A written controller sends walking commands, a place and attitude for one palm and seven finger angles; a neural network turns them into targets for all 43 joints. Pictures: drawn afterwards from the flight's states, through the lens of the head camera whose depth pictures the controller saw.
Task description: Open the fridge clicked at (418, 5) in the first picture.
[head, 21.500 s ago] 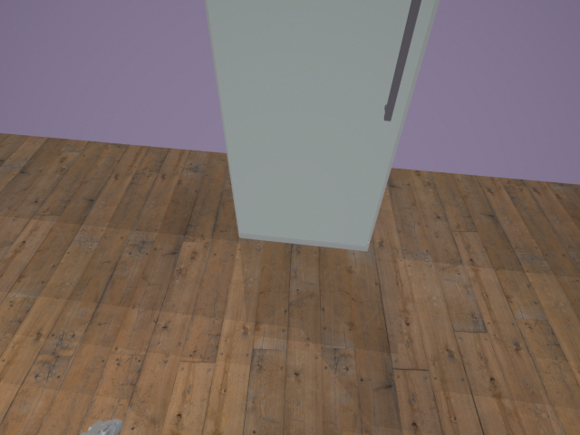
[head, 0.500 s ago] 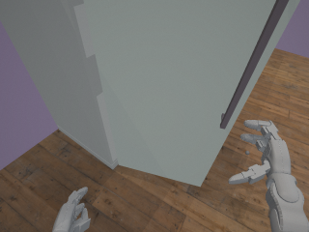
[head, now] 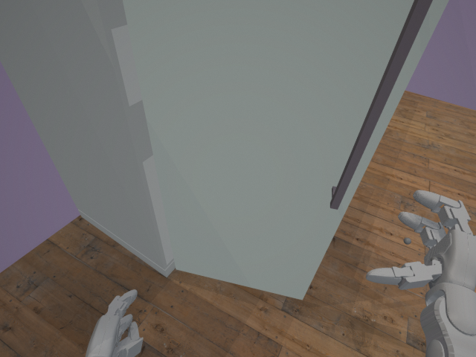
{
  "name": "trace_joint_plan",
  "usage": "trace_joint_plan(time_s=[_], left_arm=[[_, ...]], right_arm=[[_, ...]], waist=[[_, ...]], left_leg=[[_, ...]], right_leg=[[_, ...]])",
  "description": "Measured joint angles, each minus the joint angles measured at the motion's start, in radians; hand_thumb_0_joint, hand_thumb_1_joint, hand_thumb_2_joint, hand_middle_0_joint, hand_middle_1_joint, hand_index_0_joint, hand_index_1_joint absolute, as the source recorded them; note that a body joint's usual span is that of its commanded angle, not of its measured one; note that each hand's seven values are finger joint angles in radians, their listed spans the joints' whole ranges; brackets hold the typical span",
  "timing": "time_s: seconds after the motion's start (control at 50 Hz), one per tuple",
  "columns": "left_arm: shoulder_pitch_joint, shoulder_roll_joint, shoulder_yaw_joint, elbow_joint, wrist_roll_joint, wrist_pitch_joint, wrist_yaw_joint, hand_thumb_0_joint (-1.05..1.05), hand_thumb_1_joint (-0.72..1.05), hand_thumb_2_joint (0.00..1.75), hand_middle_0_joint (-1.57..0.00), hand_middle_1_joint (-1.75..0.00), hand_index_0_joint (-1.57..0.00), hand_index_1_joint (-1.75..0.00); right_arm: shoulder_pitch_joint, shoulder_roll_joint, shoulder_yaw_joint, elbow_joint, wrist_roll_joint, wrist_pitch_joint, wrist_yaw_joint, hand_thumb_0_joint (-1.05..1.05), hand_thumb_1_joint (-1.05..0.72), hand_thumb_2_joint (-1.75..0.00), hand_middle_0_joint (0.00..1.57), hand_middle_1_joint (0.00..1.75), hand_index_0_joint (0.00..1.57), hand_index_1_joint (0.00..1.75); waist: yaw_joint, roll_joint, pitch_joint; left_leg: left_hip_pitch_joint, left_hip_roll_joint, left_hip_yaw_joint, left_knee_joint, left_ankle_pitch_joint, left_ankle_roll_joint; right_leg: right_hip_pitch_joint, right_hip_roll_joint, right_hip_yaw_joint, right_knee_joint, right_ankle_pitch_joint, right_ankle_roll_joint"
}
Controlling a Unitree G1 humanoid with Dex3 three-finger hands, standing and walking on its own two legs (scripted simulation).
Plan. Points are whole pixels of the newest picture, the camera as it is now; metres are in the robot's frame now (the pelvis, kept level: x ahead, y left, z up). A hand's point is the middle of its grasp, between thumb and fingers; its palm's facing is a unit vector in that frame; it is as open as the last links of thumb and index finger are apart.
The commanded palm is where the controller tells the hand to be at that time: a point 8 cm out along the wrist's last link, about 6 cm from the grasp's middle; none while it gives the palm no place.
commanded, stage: draw the hand back to the body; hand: right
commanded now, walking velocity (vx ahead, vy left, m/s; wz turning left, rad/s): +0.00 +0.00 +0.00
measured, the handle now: (368, 118) +0.49 -0.24 +0.20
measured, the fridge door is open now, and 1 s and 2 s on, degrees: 70 70 70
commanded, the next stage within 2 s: step back with the hand held close in 1.12 s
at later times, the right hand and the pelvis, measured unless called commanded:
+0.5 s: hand (445, 257) +0.23 -0.27 +0.14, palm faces +0.43 +0.84 -0.33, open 11.2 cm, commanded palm +0.17 -0.30 +0.16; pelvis +0.01 -0.02 +0.01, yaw +1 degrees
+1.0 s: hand (475, 262) +0.21 -0.29 +0.16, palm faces +0.49 +0.79 -0.36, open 7.5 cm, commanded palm +0.16 -0.32 +0.18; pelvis +0.01 -0.02 +0.01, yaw +0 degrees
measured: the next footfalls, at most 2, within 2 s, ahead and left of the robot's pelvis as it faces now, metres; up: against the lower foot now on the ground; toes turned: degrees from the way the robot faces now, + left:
none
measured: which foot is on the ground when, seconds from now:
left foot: down 0.00-1.00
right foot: down 0.00-1.00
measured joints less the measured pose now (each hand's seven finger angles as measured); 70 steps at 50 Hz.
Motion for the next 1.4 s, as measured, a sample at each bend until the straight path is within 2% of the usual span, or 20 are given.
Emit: trace_joint_plan(time_s=[0.06,0.12,0.16,0.22,0.32,0.58,0.78,0.88,1.02,1.26,1.4], left_arm=[[-0.006,0.001,-0.003,-0.001,-0.001,-0.006,0.005,0.01,0.90,0.90,-0.20,-0.30,-0.20,-0.30],[-0.017,0.000,-0.004,-0.001,0.011,-0.005,0.003,0.01,0.90,0.90,-0.20,-0.30,-0.21,-0.30],[-0.018,0.000,-0.003,-0.008,0.015,-0.001,0.002,0.01,0.90,0.90,-0.20,-0.30,-0.21,-0.30],[-0.014,0.004,-0.002,-0.014,0.019,0.002,0.000,0.01,0.90,0.90,-0.20,-0.30,-0.21,-0.30],[-0.009,0.004,-0.003,-0.005,0.022,0.012,0.000,0.01,0.90,0.90,-0.20,-0.30,-0.21,-0.30],[-0.001,-0.011,0.005,0.006,0.032,0.018,-0.013,0.01,0.90,0.90,-0.20,-0.30,-0.21,-0.30],[-0.008,-0.008,0.014,0.003,0.033,0.021,-0.017,0.01,0.90,0.90,-0.20,-0.30,-0.21,-0.30],[-0.013,-0.007,0.015,0.003,0.033,0.018,-0.016,0.01,0.90,0.90,-0.20,-0.30,-0.20,-0.30],[-0.019,-0.014,0.011,0.003,0.036,0.021,-0.016,0.01,0.90,0.90,-0.20,-0.30,-0.21,-0.30],[-0.010,-0.014,0.014,0.005,0.036,0.027,-0.020,0.01,0.90,0.90,-0.20,-0.30,-0.21,-0.30],[-0.041,0.002,0.020,-0.037,0.032,0.100,-0.028,0.01,0.90,0.90,-0.20,-0.30,-0.21,-0.30]], right_arm=[[0.017,-0.004,-0.003,-0.033,0.007,0.023,0.012,-0.02,0.52,-0.21,0.25,1.13,0.25,1.13],[0.057,-0.054,0.021,-0.036,-0.075,0.003,-0.010,-0.02,0.46,-0.24,0.25,1.10,0.25,1.10],[0.090,-0.085,0.034,-0.042,-0.108,-0.013,-0.024,-0.02,0.41,-0.26,0.25,1.07,0.25,1.07],[0.129,-0.107,0.044,-0.069,-0.135,-0.032,-0.037,-0.02,0.33,-0.31,0.25,1.02,0.25,1.02],[0.159,-0.110,0.044,-0.106,-0.154,-0.062,-0.047,-0.01,0.16,-0.38,0.24,0.92,0.25,0.92],[0.249,-0.122,-0.007,-0.209,-0.162,-0.092,-0.045,0.00,-0.30,-0.61,0.23,0.65,0.23,0.65],[0.305,-0.133,-0.054,-0.272,-0.158,-0.094,-0.046,0.00,-0.66,-0.78,0.22,0.44,0.22,0.44],[0.307,-0.124,-0.053,-0.283,-0.161,-0.091,-0.051,0.01,-0.79,-0.85,0.21,0.36,0.22,0.36],[0.296,-0.121,-0.045,-0.283,-0.162,-0.081,-0.050,0.01,-0.87,-0.88,0.21,0.32,0.21,0.31],[0.307,-0.128,-0.052,-0.294,-0.158,-0.080,-0.046,0.01,-0.89,-0.90,0.21,0.30,0.21,0.30],[0.317,-0.162,-0.119,-0.336,-0.159,-0.157,-0.057,0.01,-0.89,-0.90,0.21,0.30,0.21,0.30]], waist=[[-0.006,-0.001,0.003],[-0.001,-0.005,0.013],[0.001,-0.009,0.026],[-0.003,-0.012,0.043],[-0.011,-0.010,0.063],[-0.004,-0.011,0.068],[-0.017,-0.013,0.068],[-0.024,-0.015,0.068],[-0.023,-0.013,0.068],[-0.016,-0.018,0.067],[0.031,-0.019,0.065]], left_leg=[[0.017,0.001,0.003,-0.012,0.004,-0.002],[0.043,0.003,0.002,-0.037,0.014,-0.004],[0.065,0.005,-0.001,-0.058,0.024,-0.006],[0.093,0.007,-0.004,-0.087,0.038,-0.010],[0.124,0.011,-0.007,-0.121,0.053,-0.016],[0.166,0.015,-0.016,-0.162,0.064,-0.027],[0.175,0.017,-0.013,-0.172,0.063,-0.031],[0.176,0.020,-0.009,-0.173,0.062,-0.033],[0.178,0.021,-0.008,-0.173,0.061,-0.032],[0.185,0.014,-0.008,-0.180,0.064,-0.028],[0.109,0.010,0.010,-0.170,0.083,-0.028]], right_leg=[[0.014,0.002,0.002,-0.009,0.004,-0.001],[0.042,0.005,0.001,-0.036,0.015,-0.004],[0.066,0.008,-0.003,-0.060,0.025,-0.006],[0.095,0.012,-0.007,-0.092,0.039,-0.010],[0.128,0.018,-0.011,-0.127,0.054,-0.015],[0.171,0.024,-0.023,-0.162,0.057,-0.024],[0.174,0.026,-0.019,-0.162,0.052,-0.028],[0.173,0.030,-0.015,-0.162,0.051,-0.029],[0.175,0.030,-0.014,-0.165,0.053,-0.028],[0.183,0.024,-0.015,-0.171,0.056,-0.024],[0.076,0.018,0.005,-0.111,0.053,-0.026]])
